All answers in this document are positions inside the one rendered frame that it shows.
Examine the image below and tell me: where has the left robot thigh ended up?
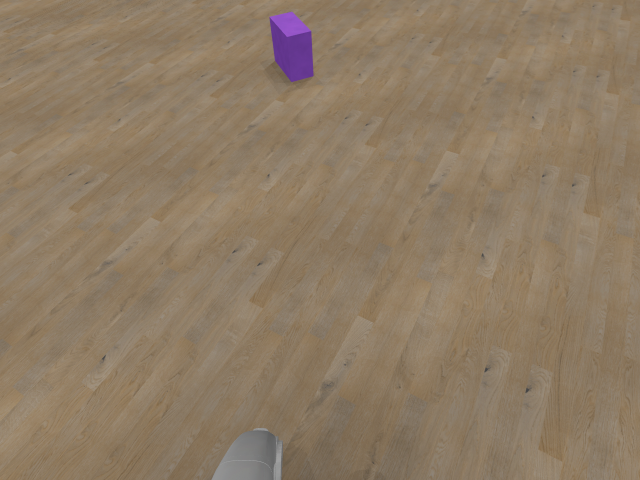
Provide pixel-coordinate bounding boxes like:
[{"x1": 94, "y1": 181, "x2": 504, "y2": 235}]
[{"x1": 211, "y1": 430, "x2": 283, "y2": 480}]

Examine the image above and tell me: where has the carton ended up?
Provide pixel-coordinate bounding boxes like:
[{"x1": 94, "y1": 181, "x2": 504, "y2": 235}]
[{"x1": 269, "y1": 12, "x2": 314, "y2": 82}]

